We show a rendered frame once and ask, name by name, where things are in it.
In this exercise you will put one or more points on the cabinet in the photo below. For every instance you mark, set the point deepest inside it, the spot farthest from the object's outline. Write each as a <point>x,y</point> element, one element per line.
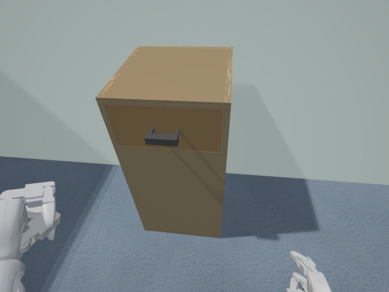
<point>175,191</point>

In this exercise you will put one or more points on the right robot hand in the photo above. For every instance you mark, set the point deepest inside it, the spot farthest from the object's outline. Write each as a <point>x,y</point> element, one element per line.
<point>315,281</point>

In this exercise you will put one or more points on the left robot forearm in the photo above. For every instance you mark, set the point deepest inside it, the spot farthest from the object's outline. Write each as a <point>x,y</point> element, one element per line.
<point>11,272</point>

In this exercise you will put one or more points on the drawer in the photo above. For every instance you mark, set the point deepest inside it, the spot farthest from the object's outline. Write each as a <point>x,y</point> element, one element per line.
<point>200,128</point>

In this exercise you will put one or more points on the handle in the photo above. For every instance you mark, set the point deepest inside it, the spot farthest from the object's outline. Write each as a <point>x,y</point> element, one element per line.
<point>162,139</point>

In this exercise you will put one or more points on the left robot hand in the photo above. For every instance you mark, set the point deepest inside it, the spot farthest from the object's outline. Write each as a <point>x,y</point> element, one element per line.
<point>15,214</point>

